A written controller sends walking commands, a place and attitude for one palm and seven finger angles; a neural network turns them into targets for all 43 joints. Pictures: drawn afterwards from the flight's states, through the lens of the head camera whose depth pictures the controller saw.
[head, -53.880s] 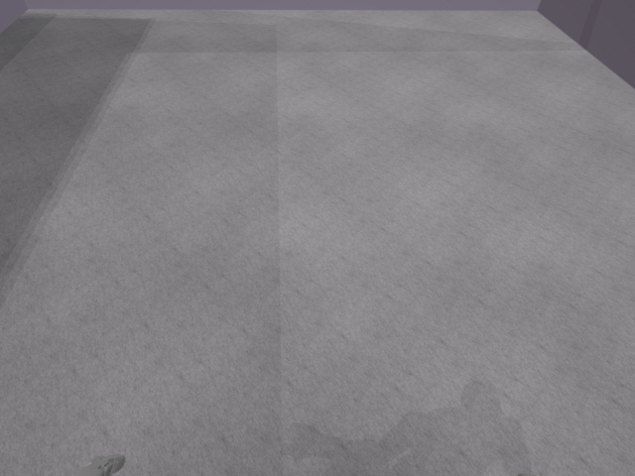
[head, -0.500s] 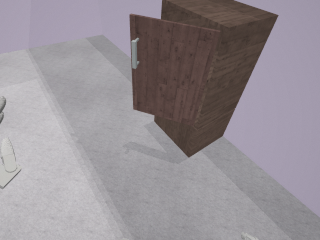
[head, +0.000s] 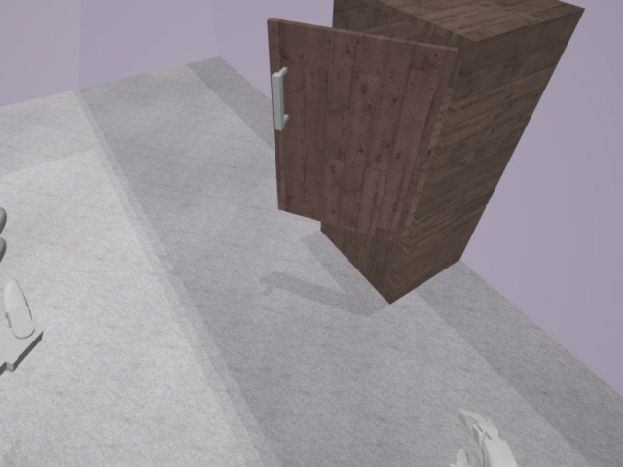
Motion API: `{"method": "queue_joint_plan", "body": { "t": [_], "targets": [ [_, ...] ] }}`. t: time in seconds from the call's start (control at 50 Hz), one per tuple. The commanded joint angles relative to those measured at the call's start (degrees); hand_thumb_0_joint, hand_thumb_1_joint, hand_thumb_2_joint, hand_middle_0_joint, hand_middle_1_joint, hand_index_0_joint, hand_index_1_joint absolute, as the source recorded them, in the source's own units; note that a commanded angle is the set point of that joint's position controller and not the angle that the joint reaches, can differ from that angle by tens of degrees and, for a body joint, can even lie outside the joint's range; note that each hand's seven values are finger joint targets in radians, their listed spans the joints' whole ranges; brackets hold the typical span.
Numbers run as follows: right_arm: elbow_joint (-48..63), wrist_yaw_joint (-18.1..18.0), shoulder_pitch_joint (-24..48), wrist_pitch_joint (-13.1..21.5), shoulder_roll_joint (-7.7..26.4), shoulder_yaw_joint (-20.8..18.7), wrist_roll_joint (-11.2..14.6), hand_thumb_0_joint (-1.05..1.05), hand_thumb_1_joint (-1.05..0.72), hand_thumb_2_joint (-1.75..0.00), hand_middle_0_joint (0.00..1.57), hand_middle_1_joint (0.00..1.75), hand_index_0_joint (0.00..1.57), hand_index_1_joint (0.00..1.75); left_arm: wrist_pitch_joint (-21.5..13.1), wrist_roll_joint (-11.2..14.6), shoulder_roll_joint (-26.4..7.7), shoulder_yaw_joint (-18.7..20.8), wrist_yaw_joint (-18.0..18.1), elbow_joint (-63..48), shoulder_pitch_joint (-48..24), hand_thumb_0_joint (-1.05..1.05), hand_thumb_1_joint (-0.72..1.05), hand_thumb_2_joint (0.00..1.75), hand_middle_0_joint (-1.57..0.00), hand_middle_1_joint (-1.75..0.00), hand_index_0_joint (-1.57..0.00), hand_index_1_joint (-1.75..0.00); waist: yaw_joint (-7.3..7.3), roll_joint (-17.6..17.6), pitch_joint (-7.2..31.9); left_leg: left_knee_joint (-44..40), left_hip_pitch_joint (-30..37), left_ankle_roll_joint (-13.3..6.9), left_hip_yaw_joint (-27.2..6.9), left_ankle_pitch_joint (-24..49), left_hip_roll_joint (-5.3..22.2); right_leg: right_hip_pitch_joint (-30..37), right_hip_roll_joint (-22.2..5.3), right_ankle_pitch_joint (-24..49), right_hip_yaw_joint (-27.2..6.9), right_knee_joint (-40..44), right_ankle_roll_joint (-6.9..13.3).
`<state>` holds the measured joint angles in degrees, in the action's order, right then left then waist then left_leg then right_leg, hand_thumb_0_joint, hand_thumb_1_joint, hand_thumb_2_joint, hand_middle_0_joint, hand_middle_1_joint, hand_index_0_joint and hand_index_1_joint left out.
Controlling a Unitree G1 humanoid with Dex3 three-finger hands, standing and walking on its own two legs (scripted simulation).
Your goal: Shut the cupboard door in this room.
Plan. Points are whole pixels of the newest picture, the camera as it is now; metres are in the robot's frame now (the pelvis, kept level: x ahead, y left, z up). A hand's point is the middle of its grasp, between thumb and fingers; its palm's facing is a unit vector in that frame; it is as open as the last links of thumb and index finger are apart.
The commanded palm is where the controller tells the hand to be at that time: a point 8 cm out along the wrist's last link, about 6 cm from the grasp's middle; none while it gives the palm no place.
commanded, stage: stop stepping back and stand still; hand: left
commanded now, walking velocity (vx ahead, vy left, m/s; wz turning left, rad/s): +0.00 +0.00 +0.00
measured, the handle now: (281, 99) +0.93 +0.14 +0.01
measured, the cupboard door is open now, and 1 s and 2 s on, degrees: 35 35 35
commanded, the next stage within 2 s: let the arm hang, fingers relaxed in 0.30 s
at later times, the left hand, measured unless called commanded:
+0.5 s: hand (89, 363) +0.22 +0.28 +0.04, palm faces +0.22 -0.85 -0.48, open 7.4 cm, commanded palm none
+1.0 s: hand out of the picture -0.09 +0.22 -0.16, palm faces +0.01 -0.98 -0.22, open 7.3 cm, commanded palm none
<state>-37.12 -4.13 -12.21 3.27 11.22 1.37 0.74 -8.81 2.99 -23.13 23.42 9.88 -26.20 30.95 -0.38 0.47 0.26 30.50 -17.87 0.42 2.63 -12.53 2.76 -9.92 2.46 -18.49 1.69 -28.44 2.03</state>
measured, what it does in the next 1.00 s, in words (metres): stands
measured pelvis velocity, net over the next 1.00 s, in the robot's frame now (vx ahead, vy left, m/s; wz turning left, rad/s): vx -0.02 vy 0.03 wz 0.00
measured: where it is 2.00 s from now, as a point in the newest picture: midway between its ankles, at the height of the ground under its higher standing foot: outside the picture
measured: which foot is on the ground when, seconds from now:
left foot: down 0.00-1.00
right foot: down 0.00-1.00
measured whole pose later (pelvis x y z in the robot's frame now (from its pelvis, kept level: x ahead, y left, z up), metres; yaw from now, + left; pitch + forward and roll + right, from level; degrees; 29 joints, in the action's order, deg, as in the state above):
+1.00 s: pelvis -0.02 +0.03 +0.01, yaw +0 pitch -1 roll -1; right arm -63.1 -1.4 -18.2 -1.7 9.1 -0.4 -0.6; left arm 1.5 -0.9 -11.0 0.8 1.3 66.1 22.3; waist 0.4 0.5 -3.5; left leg 23.6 -15.0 -2.3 4.0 -7.4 0.3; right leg -8.0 0.0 -13.9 1.1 -23.2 -0.1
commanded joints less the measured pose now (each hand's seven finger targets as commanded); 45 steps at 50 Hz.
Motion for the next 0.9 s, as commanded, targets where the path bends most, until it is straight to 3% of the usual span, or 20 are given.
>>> {"method": "queue_joint_plan", "body": {
  "t": [0.0, 0.06, 0.1, 0.14, 0.2, 0.22, 0.36, 0.38, 0.4, 0.42, 0.48, 0.5, 0.52, 0.58, 0.64, 0.72, 0.78, 0.82, 0.88],
  "targets": [
    [9.4, -0.7, 4.7, 2.8, 6.8, -2.7, 0.3, 0.0, -0.9, -0.9, 0.2, 0.3, 0.2, 0.3, -3.6, 0.0, -11.5, 6.8, 0.7, -11.8, -3.7, 0.0, 0.9, 0.9, -0.2, -0.3, -0.2, -0.3, 0.73, 1.6, 6.3, -3.5, 6.4, -1.7, -3.5, 12.7, 3.6, -0.3, -6.4, 20.0, -5.3, 4.8, -1.3],
    [10.3, -0.5, 4.7, 2.5, 6.7, -2.8, 0.6, 0.0, -0.9, -0.9, 0.2, 0.3, 0.2, 0.3, -3.8, 0.1, -10.7, 6.1, 0.7, -13.5, -1.6, 0.0, 0.9, 0.9, -0.2, -0.3, -0.2, -0.3, 0.78, 2.9, 7.5, -2.7, 6.6, -1.5, -2.8, 15.8, 3.3, 1.1, -6.6, 23.6, -5.2, 4.1, -1.2],
    [10.5, -0.5, 4.6, 2.3, 6.9, -2.9, 0.5, 0.0, -0.9, -0.9, 0.2, 0.3, 0.2, 0.3, -3.9, 0.2, -12.7, 8.4, 0.9, -14.3, 0.1, 0.0, 0.9, 0.9, -0.2, -0.3, -0.2, -0.3, 0.66, 4.0, 8.3, -2.6, 6.3, -1.3, -2.9, 17.2, 3.3, 2.0, -6.8, 24.8, -4.8, 3.8, -1.1],
    [11.0, -0.4, 4.5, 1.9, 6.7, -2.8, 0.6, 0.0, -0.9, -0.9, 0.2, 0.3, 0.2, 0.3, -4.0, 0.4, -11.8, 8.0, 0.8, -14.3, 1.5, 0.0, 0.9, 0.9, -0.2, -0.3, -0.2, -0.3, 0.72, 4.0, 8.4, -2.7, 6.4, -1.3, -2.8, 18.3, 3.4, 2.1, -6.5, 25.3, -4.5, 3.5, -1.2],
    [11.1, -0.6, 4.3, 1.6, 6.8, -3.0, 0.6, 0.0, -0.9, -0.9, 0.2, 0.3, 0.2, 0.3, -4.1, 0.6, -13.3, 9.9, 1.0, -13.9, 2.7, 0.0, 0.9, 0.9, -0.2, -0.3, -0.2, -0.3, 0.75, 4.3, 8.8, -2.7, 6.3, -1.2, -2.8, 18.6, 3.6, 2.3, -6.5, 26.1, -4.7, 3.7, -1.2],
    [11.1, -0.5, 4.1, 1.4, 6.5, -2.8, 0.7, 0.0, -0.9, -0.9, 0.2, 0.3, 0.2, 0.3, -4.0, 0.7, -11.7, 8.4, 0.8, -13.6, 2.7, 0.0, 0.9, 0.9, -0.2, -0.3, -0.2, -0.3, 0.95, 4.4, 8.5, -2.8, 6.4, -1.1, -2.7, 19.0, 3.6, 2.2, -6.4, 26.5, -4.5, 3.5, -1.2],
    [11.0, -0.7, 4.0, 1.4, 7.0, -2.8, 0.7, 0.0, -0.9, -0.9, 0.2, 0.3, 0.2, 0.3, -3.5, 0.7, -10.9, 7.2, 0.7, -11.9, 1.7, 0.0, 0.9, 0.9, -0.2, -0.3, -0.2, -0.3, 0.83, 3.2, 7.9, -4.1, 6.0, -1.4, -3.0, 16.0, 3.8, 1.6, -5.9, 22.6, -4.1, 4.6, -1.8],
    [3.5, 4.4, 9.5, 5.5, 17.1, -4.5, 1.7, 0.0, -0.9, -0.9, 0.2, 0.3, 0.2, 0.3, 4.4, -2.6, -1.0, -18.6, -7.4, 28.3, -5.0, 0.0, 0.9, 0.9, -0.2, -0.3, -0.2, -0.3, 2.32, 4.1, 1.2, 3.2, 2.4, -1.7, -3.0, 23.8, 4.3, -4.9, -9.9, 27.7, 0.0, -2.2, -0.5],
    [0.5, 4.6, 4.5, 3.8, 15.2, -6.0, 0.2, 0.0, -0.9, -0.9, 0.2, 0.3, 0.2, 0.3, 8.4, -3.2, 0.4, -17.5, -8.8, 31.2, -5.6, 0.0, 0.9, 0.9, -0.2, -0.3, -0.2, -0.3, 1.91, 2.6, 6.0, 2.5, 5.9, -1.3, -2.7, 22.4, 4.6, -5.9, -9.1, 23.1, -4.0, 0.1, 0.0],
    [0.2, 4.4, 2.1, 2.3, 14.4, -5.3, -0.4, 0.0, -0.9, -0.9, 0.2, 0.3, 0.2, 0.3, 9.0, -3.6, 1.4, -18.1, -9.3, 33.4, -7.1, 0.0, 0.9, 0.9, -0.2, -0.3, -0.2, -0.3, 1.45, 0.0, 5.9, 2.2, 4.1, -2.1, -3.6, 18.0, 4.9, -5.5, -8.6, 18.3, -2.5, -0.4, 0.1],
    [-0.5, 4.1, 2.6, -0.4, 13.2, -3.6, -1.1, 0.0, -0.9, -0.9, 0.2, 0.3, 0.2, 0.3, 8.7, -3.9, 0.5, -19.1, -9.9, 43.3, -12.3, 0.0, 0.9, 0.9, -0.2, -0.3, -0.2, -0.3, 0.86, -10.0, 3.7, 1.2, 1.6, -3.3, -6.4, 12.4, 3.9, -5.4, -8.7, 13.9, -3.7, 0.6, 0.8],
    [-0.9, 4.1, 2.6, -1.0, 12.6, -3.3, -1.3, 0.0, -0.9, -0.9, 0.2, 0.3, 0.2, 0.3, 8.7, -3.9, 0.3, -19.6, -9.7, 47.0, -13.5, 0.0, 0.9, 0.9, -0.2, -0.3, -0.2, -0.3, 1.08, -10.5, 3.1, 1.1, 2.2, -3.0, -6.2, 12.4, 3.4, -5.8, -9.3, 14.4, -4.5, 0.9, 1.3],
    [-2.0, 4.1, 2.3, -1.8, 11.6, -2.9, -1.4, 0.0, -0.9, -0.9, 0.2, 0.3, 0.2, 0.3, 9.1, -3.7, 1.0, -20.2, -9.5, 50.5, -14.5, 0.0, 0.9, 0.9, -0.2, -0.3, -0.2, -0.3, 1.23, -10.5, 2.5, 0.6, 2.7, -2.9, -6.3, 10.8, 2.9, -6.3, -9.7, 12.0, -4.9, 1.8, 1.5],
    [-6.2, 4.0, 1.9, -3.4, 10.4, -2.1, -2.3, 0.0, -0.9, -0.9, 0.2, 0.3, 0.2, 0.3, 9.8, -3.7, 2.4, -21.4, -8.8, 61.6, -16.1, 0.0, 0.9, 0.9, -0.2, -0.3, -0.2, -0.3, 1.13, -3.2, 0.6, -4.7, 3.2, -2.7, -7.3, 7.8, 3.1, -5.4, -7.7, 3.6, -5.4, 3.6, 0.5],
    [-10.7, 3.7, 1.1, -3.5, 9.1, -1.8, -2.2, 0.0, -0.9, -0.9, 0.2, 0.3, 0.2, 0.3, 9.4, -3.7, 3.0, -21.6, -8.7, 71.3, -14.5, 0.0, 0.9, 0.9, -0.2, -0.3, -0.2, -0.3, 0.61, 4.2, 1.1, -8.0, 3.2, -2.5, -7.4, 3.9, 2.9, -1.8, -7.2, 3.1, -5.6, 5.4, 0.3],
    [-15.7, 2.9, -1.5, -3.6, 6.7, -2.4, -2.1, 0.0, -0.9, -0.9, 0.2, 0.3, 0.2, 0.3, 9.0, -3.8, 5.8, -20.9, -8.6, 79.6, -11.4, 0.0, 0.9, 0.9, -0.2, -0.3, -0.2, -0.3, 0.36, 8.8, 1.1, -10.1, 4.6, -2.6, -7.3, -0.7, 3.0, -0.6, -7.0, 3.8, -5.1, 8.1, 1.0],
    [-18.7, 2.5, -3.6, -3.8, 6.1, -2.7, -1.8, 0.0, -0.9, -0.9, 0.2, 0.3, 0.2, 0.3, 9.0, -3.7, 6.3, -21.5, -8.7, 83.9, -10.5, 0.0, 0.9, 0.9, -0.2, -0.3, -0.2, -0.3, 0.57, 7.7, -1.2, -12.5, 4.7, -2.4, -7.7, -5.2, 3.3, -1.7, -6.6, 2.7, -4.8, 9.2, 1.0],
    [-20.2, 2.3, -5.0, -3.8, 6.2, -3.0, -1.6, 0.0, -0.9, -0.9, 0.2, 0.3, 0.2, 0.3, 8.9, -3.7, 6.7, -21.8, -8.6, 86.2, -10.0, 0.0, 0.9, 0.9, -0.2, -0.3, -0.2, -0.3, 0.76, 3.6, -2.5, -13.5, 5.2, -2.7, -8.1, -5.6, 4.0, -2.5, -6.5, 2.6, -4.7, 9.9, 0.9],
    [-22.1, 2.2, -6.4, -3.9, 6.2, -3.3, -1.4, 0.0, -0.9, -0.9, 0.2, 0.3, 0.2, 0.3, 8.8, -3.8, 7.0, -22.1, -8.5, 88.6, -8.6, 0.0, 0.9, 0.9, -0.2, -0.3, -0.2, -0.3, 0.82, 1.5, -3.7, -14.4, 5.6, -2.9, -7.9, -7.8, 4.0, -3.6, -6.5, 1.2, -4.9, 10.5, 0.9]
  ]
}}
